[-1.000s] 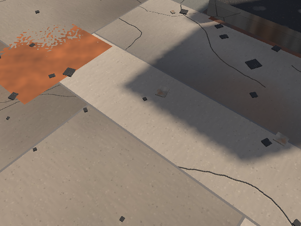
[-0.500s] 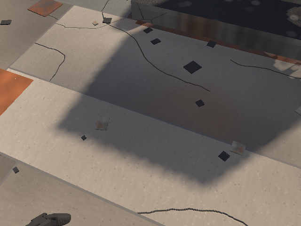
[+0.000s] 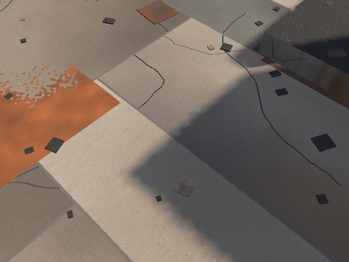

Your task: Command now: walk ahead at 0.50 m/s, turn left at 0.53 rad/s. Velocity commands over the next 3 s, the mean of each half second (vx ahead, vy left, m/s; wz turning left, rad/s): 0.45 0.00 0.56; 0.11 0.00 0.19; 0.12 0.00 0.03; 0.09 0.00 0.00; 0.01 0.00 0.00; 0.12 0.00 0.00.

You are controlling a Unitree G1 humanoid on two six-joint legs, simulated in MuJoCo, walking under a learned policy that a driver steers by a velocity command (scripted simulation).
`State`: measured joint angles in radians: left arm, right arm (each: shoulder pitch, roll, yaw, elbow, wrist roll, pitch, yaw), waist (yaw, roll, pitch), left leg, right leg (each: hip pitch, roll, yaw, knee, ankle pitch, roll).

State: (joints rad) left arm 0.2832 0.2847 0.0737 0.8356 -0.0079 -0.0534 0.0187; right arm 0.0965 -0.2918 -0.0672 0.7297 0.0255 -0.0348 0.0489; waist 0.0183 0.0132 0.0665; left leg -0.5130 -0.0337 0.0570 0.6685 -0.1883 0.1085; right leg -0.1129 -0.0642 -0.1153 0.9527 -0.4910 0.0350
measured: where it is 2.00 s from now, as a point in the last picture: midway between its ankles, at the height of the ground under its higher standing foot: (172, 249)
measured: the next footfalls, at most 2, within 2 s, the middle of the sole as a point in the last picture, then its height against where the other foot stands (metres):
right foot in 0.42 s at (208, 255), level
left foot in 0.80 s outside the picture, level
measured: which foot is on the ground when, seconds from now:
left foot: down 0.00-0.42, up 0.44-0.78, down 0.80-1.00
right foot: up 0.00-0.40, down 0.42-1.00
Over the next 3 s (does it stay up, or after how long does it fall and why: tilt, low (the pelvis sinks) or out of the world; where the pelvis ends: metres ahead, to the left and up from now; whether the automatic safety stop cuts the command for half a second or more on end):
stays up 0.52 0.10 0.01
